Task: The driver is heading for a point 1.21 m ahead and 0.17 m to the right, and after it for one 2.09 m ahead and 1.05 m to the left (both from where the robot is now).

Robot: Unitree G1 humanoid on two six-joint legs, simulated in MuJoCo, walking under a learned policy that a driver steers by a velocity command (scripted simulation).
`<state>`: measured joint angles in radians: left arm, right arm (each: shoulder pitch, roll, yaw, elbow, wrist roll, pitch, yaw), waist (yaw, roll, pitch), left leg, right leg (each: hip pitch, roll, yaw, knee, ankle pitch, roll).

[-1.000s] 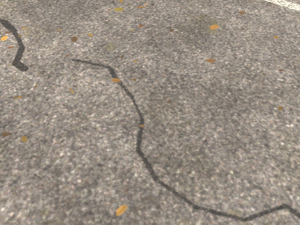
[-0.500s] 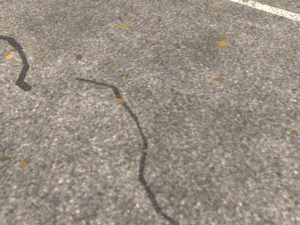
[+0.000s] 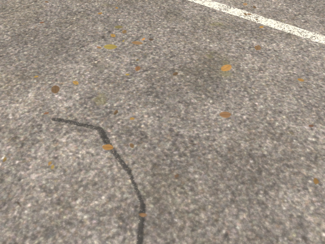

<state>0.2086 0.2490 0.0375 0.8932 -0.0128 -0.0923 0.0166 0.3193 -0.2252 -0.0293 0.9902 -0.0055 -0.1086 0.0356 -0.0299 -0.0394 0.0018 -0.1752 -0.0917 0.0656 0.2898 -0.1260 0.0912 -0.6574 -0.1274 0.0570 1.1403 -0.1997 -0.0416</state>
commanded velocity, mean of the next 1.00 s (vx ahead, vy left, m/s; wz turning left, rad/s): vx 0.50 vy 0.00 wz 0.00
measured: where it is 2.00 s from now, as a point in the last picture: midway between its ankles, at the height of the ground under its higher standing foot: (168, 136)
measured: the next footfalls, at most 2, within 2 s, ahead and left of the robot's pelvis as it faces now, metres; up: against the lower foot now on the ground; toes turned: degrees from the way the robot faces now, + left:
right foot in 0.30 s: +0.34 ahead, -0.17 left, +0.00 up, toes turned -2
left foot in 0.86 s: +0.65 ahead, +0.07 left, +0.00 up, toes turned +3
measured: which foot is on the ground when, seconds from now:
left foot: down 0.00-0.32, up 0.34-0.84, down 0.86-1.00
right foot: up 0.00-0.28, down 0.30-0.86, up 0.88-1.00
